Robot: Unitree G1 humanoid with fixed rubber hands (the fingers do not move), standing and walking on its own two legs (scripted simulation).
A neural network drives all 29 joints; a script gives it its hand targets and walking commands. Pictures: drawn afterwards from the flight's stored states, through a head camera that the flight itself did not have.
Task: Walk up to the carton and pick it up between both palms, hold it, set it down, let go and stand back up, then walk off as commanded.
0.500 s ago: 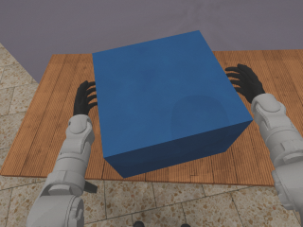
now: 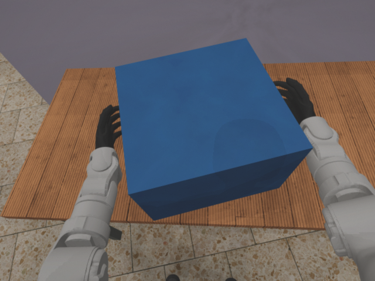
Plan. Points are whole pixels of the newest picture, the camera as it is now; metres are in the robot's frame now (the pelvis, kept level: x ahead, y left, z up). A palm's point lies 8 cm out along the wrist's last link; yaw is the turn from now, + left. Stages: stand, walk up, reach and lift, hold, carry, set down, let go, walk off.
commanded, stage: reach and lift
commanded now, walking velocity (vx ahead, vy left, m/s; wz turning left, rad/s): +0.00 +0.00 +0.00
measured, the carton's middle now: (199, 129) +0.43 +0.04 +0.02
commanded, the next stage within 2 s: none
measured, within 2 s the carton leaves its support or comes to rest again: leaves its support in 1.64 s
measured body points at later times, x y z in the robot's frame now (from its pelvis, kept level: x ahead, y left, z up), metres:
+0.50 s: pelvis +0.00 +0.00 +0.00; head +0.10 -0.02 +0.44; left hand +0.37 +0.24 +0.04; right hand +0.49 -0.17 +0.05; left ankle -0.01 +0.14 -0.73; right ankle +0.01 -0.12 -0.73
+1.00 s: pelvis +0.00 +0.00 +0.00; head +0.09 -0.02 +0.44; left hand +0.37 +0.24 +0.04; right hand +0.48 -0.16 +0.05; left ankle -0.01 +0.14 -0.73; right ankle +0.01 -0.12 -0.73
